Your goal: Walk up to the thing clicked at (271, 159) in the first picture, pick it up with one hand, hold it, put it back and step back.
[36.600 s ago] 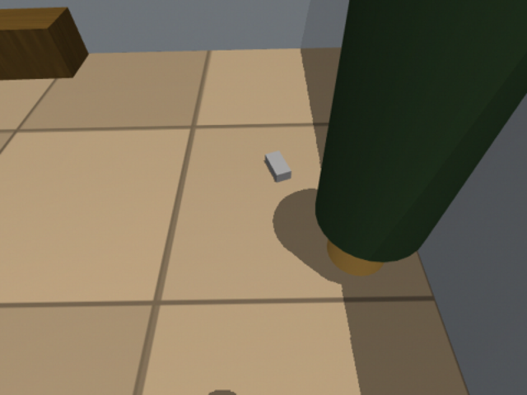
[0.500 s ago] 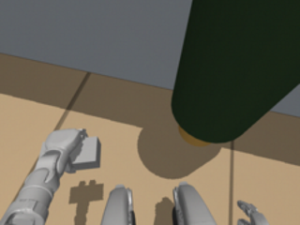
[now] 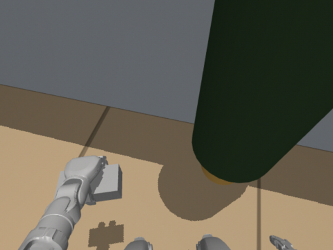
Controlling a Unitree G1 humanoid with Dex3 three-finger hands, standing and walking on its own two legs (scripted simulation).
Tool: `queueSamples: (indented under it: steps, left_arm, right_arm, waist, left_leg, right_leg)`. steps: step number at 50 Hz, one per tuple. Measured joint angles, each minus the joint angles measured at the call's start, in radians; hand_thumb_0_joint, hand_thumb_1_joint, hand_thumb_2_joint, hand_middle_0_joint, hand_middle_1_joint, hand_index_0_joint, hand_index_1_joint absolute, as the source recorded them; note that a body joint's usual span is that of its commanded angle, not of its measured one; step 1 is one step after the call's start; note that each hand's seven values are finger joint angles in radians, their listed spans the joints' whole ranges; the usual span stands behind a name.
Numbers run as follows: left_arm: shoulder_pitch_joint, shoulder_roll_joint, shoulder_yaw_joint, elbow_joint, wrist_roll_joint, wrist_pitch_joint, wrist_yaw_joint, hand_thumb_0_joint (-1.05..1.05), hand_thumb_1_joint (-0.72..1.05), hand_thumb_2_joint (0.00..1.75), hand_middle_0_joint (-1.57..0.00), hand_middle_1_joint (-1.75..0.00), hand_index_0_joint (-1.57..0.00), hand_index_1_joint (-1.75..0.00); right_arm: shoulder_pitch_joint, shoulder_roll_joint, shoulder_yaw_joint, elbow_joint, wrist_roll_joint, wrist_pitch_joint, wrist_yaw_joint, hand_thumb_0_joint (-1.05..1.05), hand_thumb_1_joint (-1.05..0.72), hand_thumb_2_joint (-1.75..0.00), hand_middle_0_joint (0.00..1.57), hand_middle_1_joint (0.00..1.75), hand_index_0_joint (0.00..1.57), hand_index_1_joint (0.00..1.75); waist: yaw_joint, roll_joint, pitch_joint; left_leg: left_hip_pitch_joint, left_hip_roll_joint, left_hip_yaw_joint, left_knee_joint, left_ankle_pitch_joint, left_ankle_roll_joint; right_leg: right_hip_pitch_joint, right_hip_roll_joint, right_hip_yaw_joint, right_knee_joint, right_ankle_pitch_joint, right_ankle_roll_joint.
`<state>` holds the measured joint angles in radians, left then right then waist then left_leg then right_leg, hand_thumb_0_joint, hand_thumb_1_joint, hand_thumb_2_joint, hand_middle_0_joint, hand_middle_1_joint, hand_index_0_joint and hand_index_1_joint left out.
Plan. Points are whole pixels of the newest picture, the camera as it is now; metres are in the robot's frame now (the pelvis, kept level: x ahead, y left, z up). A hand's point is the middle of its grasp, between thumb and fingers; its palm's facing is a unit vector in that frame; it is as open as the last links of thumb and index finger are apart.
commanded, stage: lift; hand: left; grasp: from above
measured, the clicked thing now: (91, 184) +0.32 +0.23 -0.12
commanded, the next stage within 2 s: hold in 0.02 s
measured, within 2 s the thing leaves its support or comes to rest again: neither
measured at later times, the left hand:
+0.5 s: hand (85, 169) +0.34 +0.22 -0.04, palm faces -0.49 -0.04 -0.87, open 10.8 cm
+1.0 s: hand (83, 174) +0.31 +0.22 -0.02, palm faces -0.49 -0.03 -0.87, open 10.8 cm
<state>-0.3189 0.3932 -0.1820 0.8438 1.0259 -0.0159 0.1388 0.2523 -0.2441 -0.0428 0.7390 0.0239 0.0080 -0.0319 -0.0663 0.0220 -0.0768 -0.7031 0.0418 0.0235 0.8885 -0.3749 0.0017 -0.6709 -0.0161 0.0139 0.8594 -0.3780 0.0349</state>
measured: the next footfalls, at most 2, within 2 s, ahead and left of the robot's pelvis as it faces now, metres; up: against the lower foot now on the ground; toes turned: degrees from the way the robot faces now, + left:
none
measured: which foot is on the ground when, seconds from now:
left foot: down 0.00-1.00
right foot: down 0.00-1.00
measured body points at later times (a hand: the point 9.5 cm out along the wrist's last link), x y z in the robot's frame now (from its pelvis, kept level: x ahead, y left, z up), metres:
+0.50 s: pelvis +0.03 +0.00 +0.03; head +0.07 +0.00 +0.48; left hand +0.36 +0.22 +0.01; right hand +0.13 -0.27 -0.09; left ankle +0.04 +0.12 -0.69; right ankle +0.03 -0.14 -0.69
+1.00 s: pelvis +0.02 +0.00 +0.04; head +0.04 -0.01 +0.49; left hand +0.34 +0.22 +0.03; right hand +0.14 -0.27 -0.08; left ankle +0.04 +0.12 -0.69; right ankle +0.03 -0.14 -0.69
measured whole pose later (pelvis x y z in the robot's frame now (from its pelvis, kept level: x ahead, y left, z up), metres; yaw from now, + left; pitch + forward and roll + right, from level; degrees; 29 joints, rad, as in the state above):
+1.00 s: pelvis +0.02 +0.00 +0.04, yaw -1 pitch +3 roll +0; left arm -0.25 0.40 -0.21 0.72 1.02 -0.03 0.01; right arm 0.22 -0.26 -0.05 0.70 0.04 0.08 -0.03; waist -0.02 0.03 -0.03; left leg -0.35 0.03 0.05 0.57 -0.27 0.00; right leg -0.34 -0.02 0.03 0.56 -0.28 0.03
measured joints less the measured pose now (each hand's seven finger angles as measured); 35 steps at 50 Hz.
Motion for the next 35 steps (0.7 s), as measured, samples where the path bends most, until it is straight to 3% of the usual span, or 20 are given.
queueSamples:
  steps: [35]
  left_arm:
    - [0.051,0.003,-0.024,-0.090,0.002,-0.009,-0.103,-0.01,-0.11,0.53,-0.66,-0.55,-0.67,-0.54]
  right_arm:
    - [-0.017,-0.011,-0.020,-0.027,0.011,0.052,0.003,0.00,-0.89,-0.89,0.20,0.30,0.20,0.30]
  waist:
    - [0.032,0.000,0.029]
  left_leg:
    - [0.299,-0.010,0.023,-0.269,0.066,-0.001]
  right_leg:
    - [0.287,-0.008,0.014,-0.261,0.067,0.000]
